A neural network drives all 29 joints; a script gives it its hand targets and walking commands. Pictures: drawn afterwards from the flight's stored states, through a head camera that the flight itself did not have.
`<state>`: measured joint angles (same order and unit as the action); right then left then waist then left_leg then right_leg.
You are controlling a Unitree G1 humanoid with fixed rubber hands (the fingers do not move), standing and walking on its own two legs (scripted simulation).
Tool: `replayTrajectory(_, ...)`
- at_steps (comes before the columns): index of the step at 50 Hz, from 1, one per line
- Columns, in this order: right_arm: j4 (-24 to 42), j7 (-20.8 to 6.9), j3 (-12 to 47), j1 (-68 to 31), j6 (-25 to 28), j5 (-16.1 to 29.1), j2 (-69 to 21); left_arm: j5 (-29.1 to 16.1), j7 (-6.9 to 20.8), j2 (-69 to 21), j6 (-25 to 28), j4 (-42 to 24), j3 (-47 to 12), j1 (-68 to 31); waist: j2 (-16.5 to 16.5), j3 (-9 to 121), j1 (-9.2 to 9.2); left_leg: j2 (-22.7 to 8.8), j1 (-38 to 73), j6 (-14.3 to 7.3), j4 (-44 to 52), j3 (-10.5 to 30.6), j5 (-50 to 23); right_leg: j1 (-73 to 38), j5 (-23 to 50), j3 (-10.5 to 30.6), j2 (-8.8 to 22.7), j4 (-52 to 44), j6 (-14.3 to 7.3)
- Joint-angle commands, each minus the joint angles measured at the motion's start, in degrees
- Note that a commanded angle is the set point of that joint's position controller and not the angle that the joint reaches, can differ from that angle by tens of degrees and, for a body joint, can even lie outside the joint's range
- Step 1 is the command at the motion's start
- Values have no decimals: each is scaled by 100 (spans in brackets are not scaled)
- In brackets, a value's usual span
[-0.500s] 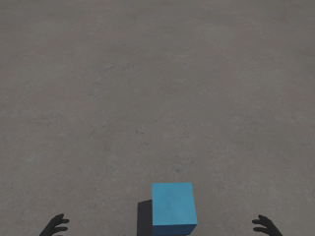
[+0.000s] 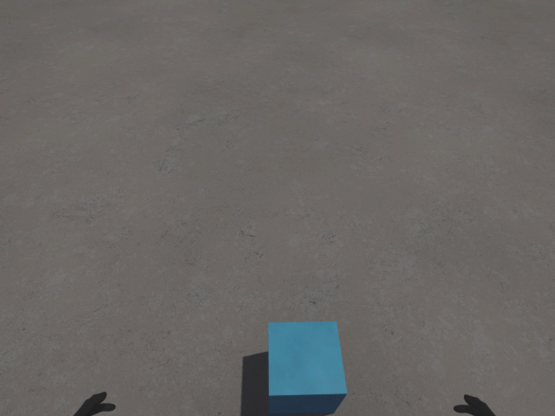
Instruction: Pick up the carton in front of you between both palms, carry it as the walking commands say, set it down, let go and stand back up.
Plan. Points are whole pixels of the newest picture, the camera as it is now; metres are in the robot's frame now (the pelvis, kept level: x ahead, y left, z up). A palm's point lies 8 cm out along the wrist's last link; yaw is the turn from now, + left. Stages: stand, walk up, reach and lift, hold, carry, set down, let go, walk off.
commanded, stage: stand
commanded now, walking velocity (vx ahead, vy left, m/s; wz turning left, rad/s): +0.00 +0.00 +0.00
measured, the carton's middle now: (301, 369) +0.38 -0.07 -0.65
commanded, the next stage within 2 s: none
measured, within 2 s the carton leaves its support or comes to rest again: neither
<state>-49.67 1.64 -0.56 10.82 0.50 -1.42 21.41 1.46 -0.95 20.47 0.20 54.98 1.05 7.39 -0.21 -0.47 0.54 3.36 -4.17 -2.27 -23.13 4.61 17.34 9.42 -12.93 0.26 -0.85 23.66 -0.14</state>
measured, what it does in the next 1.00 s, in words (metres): stands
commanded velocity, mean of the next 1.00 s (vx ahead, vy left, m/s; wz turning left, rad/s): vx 0.00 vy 0.00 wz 0.00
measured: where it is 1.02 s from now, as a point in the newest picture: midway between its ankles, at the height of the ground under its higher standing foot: outside the picture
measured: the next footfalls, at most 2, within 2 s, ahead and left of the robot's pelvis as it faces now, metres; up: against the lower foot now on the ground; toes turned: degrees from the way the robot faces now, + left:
none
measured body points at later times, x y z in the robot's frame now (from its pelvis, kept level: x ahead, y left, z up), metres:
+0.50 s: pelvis -0.01 +0.00 +0.00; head -0.01 +0.00 +0.45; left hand +0.08 +0.31 -0.12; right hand +0.10 -0.31 -0.11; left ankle -0.06 +0.10 -0.74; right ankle +0.00 -0.12 -0.74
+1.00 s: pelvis -0.02 -0.01 +0.00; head -0.02 +0.00 +0.45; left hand +0.07 +0.31 -0.11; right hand +0.09 -0.32 -0.11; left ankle -0.06 +0.10 -0.74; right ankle +0.00 -0.12 -0.74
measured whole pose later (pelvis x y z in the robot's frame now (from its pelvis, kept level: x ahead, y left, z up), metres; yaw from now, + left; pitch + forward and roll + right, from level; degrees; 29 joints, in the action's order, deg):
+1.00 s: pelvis -0.02 -0.01 +0.00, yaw +1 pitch -2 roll +0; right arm -57.7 1.0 0.5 8.6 0.8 -0.8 22.6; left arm 0.8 -0.5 22.7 0.6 61.7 0.1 5.8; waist 0.2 -1.3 0.7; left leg 3.0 -2.9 -1.6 -19.5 5.5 14.0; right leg 7.6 -9.5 -0.6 -0.9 19.3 -0.6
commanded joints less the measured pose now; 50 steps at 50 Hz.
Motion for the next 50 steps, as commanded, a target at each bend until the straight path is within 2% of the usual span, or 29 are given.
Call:
replayTrajectory(1,195,11,-204,-200,60,18,1018,11,-18,860,37,-253,146,-303,-189,233,-36,-830,-466,118,388,532,-1688,-513,1115,493,607,-197,-131)
replayTrajectory(2,147,8,-212,-132,38,28,1082,-1,-40,962,55,-181,176,-225,-218,222,-26,-800,-570,150,467,527,-1626,-607,1133,506,629,-240,-133)
replayTrajectory(3,151,2,-188,-279,57,-39,967,-52,-37,910,77,-141,180,-182,18,-20,124,-824,-760,83,521,611,-1544,-614,1180,542,654,-215,-105)
replayTrajectory(4,146,-28,-219,-299,48,-30,961,-13,-53,946,70,-75,146,-216,224,-73,69,-841,-683,71,555,600,-1418,-510,1138,558,688,-257,-96)
replayTrajectory(5,135,-28,-180,-203,61,-2,939,-39,-27,951,49,-102,182,-193,-13,50,91,-786,-743,111,477,526,-1250,-572,930,546,661,-339,-95)
replayTrajectory(7,-7,-39,-169,-203,85,-2,988,-44,1,998,87,-50,175,-153,-72,90,133,-764,-621,131,497,540,-1339,-603,1145,610,719,-388,-97)
replayTrajectory(8,-48,-27,-182,-104,61,1,957,-29,-6,1117,81,-6,181,-320,123,140,-8,-779,-547,148,487,463,-1494,-635,1278,574,720,-313,-119)
replayTrajectory(10,-15,10,-185,-274,117,27,967,-63,-4,957,121,-19,163,-162,74,121,110,-838,-494,115,463,540,-1784,-596,1454,635,720,-334,-161)
replayTrajectory(12,-41,2,-133,-219,98,39,943,-28,-3,960,98,29,147,-273,-213,-23,-10,-825,-493,111,507,504,-1428,-525,1245,644,746,-409,-113)
replayTrajectory(13,-142,-2,-127,-215,90,56,845,-63,-8,1031,84,42,139,-382,88,77,38,-869,-526,94,530,619,-1438,-578,1182,666,788,-413,-141)
replayTrajectory(14,-116,0,-122,-248,100,62,897,-49,0,889,87,32,90,-318,-146,65,18,-903,-545,72,592,632,-1269,-511,964,607,738,-436,-179)
replayTrajectory(16,-187,-27,-135,-258,85,30,981,-2,-11,1086,81,89,135,-344,27,97,-22,-859,-476,92,606,570,-1234,-570,1057,610,700,-510,-106)
replayTrajectory(17,-222,-29,-139,-200,71,33,1102,-60,9,1055,65,101,106,-308,-243,128,-37,-830,-533,99,597,561,-1233,-580,1057,591,752,-476,-100)
replayTrajectory(18,-250,-21,-148,-330,68,36,1019,-53,19,1062,42,137,112,-277,139,51,59,-831,-557,138,665,607,-1260,-563,868,505,652,-489,-48)
replayTrajectory(22,-298,-24,-138,-372,88,21,1015,-55,4,1099,126,210,166,-265,-34,75,106,-808,-522,150,608,579,-1397,-618,1056,567,706,-535,-87)
replayTrajectory(23,-263,-43,-163,-370,69,63,995,-62,1,1092,111,167,88,-364,-79,205,11,-816,-508,160,596,564,-1464,-717,1236,555,747,-447,-78)
replayTrajectory(26,-437,-19,-137,-187,80,78,975,-59,13,1159,99,273,129,-236,101,192,25,-866,-339,107,571,576,-1712,-680,1264,552,750,-497,-100)
replayTrajectory(28,-442,12,-111,-297,91,77,1004,-69,5,950,105,232,65,-231,-269,116,61,-843,-431,75,590,549,-1714,-688,1386,627,800,-533,-147)
replayTrajectory(31,-365,-19,-138,-308,77,60,1093,-13,-1,1095,94,235,86,-322,180,96,26,-853,-395,111,584,591,-1557,-590,1299,533,711,-464,-116)
replayTrajectory(33,-391,-28,-124,-314,83,81,1072,-91,21,1142,86,344,89,-314,-171,158,21,-862,-378,123,582,572,-1746,-688,1222,577,747,-509,-115)
replayTrajectory(38,-485,-44,-85,-309,58,94,994,-115,23,1145,91,349,95,-342,121,-3,46,-878,-461,109,643,643,-1326,-579,917,617,742,-657,-144)
replayTrajectory(40,-546,-30,-120,-367,77,99,1158,-98,25,1165,81,402,108,-331,-60,70,36,-932,-432,65,722,644,-1525,-612,1206,575,781,-590,-150)
replayTrajectory(41,-480,-33,-117,-346,84,60,996,-99,5,1111,118,420,82,-337,104,50,31,-896,-409,99,733,629,-1606,-594,1060,579,754,-540,-166)
replayTrajectory(42,-543,-25,-119,-294,87,71,1135,-105,14,1178,123,397,86,-303,-198,108,49,-905,-446,79,607,561,-1660,-634,1270,646,797,-598,-207)
replayTrajectory(44,-541,-30,-94,-283,88,40,1027,-71,16,1298,83,452,125,-369,4,129,-6,-907,-436,82,699,579,-1646,-720,1169,554,791,-502,-156)
replayTrajectory(45,-524,-16,-110,-412,84,94,1196,-72,41,1021,110,408,32,-337,-256,188,55,-916,-374,78,640,568,-1952,-716,1504,581,820,-523,-158)
replayTrajectory(47,-570,-26,-105,-294,80,55,1150,-38,20,1076,93,390,37,-429,64,126,20,-867,-414,103,635,545,-1680,-662,1286,530,761,-550,-160)
replayTrajectory(49,-578,-41,-54,-297,80,55,1056,-47,14,1289,92,472,71,-432,22,229,-77,-918,-345,82,629,593,-1561,-661,1102,564,763,-612,-176)
replayTrajectory(50,-620,-44,-85,-343,59,67,1203,-90,29,1282,78,449,80,-353,-25,-90,-4,-895,-480,75,684,567,-1540,-574,1141,523,743,-630,-106)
